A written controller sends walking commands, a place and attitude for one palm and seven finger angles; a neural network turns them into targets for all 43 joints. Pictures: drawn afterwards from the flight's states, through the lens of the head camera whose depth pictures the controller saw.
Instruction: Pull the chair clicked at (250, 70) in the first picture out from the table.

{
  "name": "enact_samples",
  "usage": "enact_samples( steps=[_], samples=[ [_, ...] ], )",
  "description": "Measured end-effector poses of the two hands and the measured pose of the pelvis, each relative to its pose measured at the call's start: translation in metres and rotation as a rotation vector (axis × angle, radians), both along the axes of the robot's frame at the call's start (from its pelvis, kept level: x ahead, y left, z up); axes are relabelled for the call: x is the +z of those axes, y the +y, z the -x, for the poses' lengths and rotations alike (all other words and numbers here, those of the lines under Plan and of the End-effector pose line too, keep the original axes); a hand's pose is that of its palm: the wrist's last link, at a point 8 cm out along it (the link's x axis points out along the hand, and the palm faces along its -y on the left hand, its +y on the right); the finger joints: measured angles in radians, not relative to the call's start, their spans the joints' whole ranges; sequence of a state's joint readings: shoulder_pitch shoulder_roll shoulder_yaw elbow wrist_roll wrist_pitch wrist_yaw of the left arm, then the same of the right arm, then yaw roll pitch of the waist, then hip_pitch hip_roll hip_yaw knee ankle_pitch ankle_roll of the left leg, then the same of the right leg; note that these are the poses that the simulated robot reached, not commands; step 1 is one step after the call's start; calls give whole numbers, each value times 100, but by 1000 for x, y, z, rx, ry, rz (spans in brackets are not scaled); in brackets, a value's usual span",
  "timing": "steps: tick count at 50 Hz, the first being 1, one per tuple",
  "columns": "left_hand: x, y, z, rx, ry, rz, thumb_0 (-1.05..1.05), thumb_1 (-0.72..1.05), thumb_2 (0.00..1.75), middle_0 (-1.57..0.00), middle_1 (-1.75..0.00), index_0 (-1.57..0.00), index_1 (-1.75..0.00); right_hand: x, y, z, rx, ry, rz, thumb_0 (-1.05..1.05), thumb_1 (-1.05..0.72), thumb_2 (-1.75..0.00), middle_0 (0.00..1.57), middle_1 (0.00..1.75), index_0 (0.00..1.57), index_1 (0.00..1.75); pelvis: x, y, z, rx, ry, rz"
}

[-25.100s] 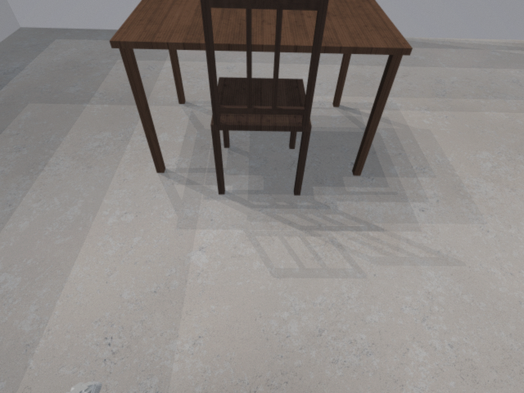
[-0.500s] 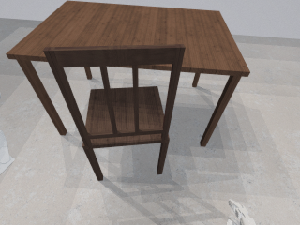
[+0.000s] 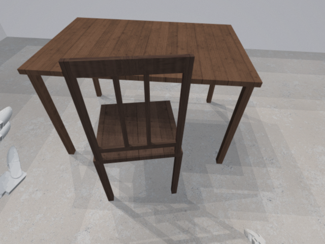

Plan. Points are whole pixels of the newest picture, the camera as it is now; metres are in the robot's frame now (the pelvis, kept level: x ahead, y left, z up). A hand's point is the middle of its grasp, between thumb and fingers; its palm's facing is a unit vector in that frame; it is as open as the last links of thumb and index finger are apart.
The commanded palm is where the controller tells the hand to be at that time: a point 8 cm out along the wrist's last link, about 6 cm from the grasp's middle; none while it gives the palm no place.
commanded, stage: let the arm hang, fingers relaxed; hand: left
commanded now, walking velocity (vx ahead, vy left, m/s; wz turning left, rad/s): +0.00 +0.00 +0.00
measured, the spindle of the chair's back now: (121, 116) +0.59 +0.18 -0.05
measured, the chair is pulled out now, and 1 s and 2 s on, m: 0.14 0.14 0.14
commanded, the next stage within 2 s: look to check the result in 1.20 s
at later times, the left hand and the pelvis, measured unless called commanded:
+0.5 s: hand out of the picture +0.02 +0.18 -0.16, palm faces +0.07 -0.98 -0.20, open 6.8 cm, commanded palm none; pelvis +0.00 -0.01 +0.01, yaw +2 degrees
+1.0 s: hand out of the picture +0.00 +0.16 -0.16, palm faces +0.02 -0.98 -0.18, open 7.4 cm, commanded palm none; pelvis +0.01 +0.00 +0.02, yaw +1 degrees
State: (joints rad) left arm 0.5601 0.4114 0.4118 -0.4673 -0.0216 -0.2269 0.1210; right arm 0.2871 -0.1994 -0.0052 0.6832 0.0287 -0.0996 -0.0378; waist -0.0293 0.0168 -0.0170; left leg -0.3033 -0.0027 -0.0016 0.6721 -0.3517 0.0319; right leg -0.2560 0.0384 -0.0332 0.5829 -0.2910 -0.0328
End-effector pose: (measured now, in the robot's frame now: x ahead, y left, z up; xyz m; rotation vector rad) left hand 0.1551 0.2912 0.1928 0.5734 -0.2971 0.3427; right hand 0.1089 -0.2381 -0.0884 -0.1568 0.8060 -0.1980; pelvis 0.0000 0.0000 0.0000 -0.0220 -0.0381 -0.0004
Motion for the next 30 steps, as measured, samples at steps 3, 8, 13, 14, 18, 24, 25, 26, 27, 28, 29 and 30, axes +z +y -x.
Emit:
enact_samples(
  steps=[3,8,13,14,18,24,25,26,27,28,29,30],
  samples=[
    [-4,5,-2,1,19,0,1,88,89,-22,-31,-21,-31,5,-2,-3,-17,-7,26,2,-90,-90,20,30,20,30,1,3,-1,-6,-6,-12],
    [-52,19,-22,59,241,58,1,89,89,-21,-31,-21,-30,0,-1,-12,30,12,4,1,-90,-90,20,30,20,30,4,7,-4,11,34,-21],
    [-211,-3,-10,181,815,379,0,90,90,-20,-30,-20,-30,-26,2,-4,70,162,-39,1,-90,-90,20,30,20,30,0,2,-2,37,32,-30],
    [-239,-17,4,179,935,430,1,91,90,-20,-30,-19,-30,-28,3,1,63,190,-44,1,-90,-90,20,30,20,30,1,1,-2,38,26,-27],
    [-314,-81,75,130,1335,596,1,91,89,-20,-30,-19,-30,-28,4,29,24,309,-38,1,-90,-90,20,30,20,30,5,-2,-3,29,6,-23],
    [-325,-65,132,272,1461,635,-5,103,89,-21,-31,-21,-30,-29,4,77,3,499,-23,1,-90,-90,20,30,20,30,13,-6,-1,34,10,-9],
    [-324,-62,141,286,1489,625,-4,102,89,-21,-31,-21,-30,-30,4,84,-4,521,-26,1,-90,-90,20,30,20,30,14,-5,0,34,10,-8],
    [-323,-59,150,301,1516,616,-4,101,89,-21,-31,-21,-30,-32,4,90,-12,539,-30,1,-90,-90,20,30,20,30,14,-5,0,33,10,-8],
    [-322,-56,158,316,1541,607,-3,100,89,-21,-30,-21,-30,-33,4,96,-19,556,-35,1,-90,-90,20,30,20,30,15,-4,0,32,10,-8],
    [-320,-53,166,330,1564,598,-3,99,89,-21,-30,-21,-30,-34,5,101,-25,570,-39,1,-90,-90,20,30,20,30,15,-4,0,31,11,-9],
    [-319,-51,173,342,1585,591,-2,98,89,-21,-30,-20,-30,-35,5,106,-30,582,-44,1,-90,-90,20,30,20,30,16,-3,0,30,12,-9],
    [-317,-50,179,354,1603,584,-2,97,89,-21,-30,-20,-30,-37,6,111,-34,594,-49,1,-90,-90,20,30,20,30,16,-2,1,28,12,-10]
  ],
)
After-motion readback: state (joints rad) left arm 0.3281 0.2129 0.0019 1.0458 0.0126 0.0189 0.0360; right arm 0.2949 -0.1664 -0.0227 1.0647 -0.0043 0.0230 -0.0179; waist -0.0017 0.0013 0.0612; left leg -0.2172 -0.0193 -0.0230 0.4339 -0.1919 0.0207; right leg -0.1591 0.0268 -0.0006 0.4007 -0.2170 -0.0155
